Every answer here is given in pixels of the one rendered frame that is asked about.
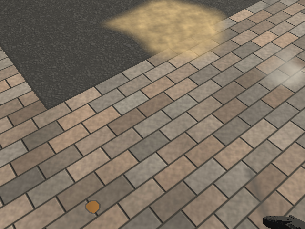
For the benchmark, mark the right robot hand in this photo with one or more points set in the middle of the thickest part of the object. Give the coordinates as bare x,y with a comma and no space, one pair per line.
280,222

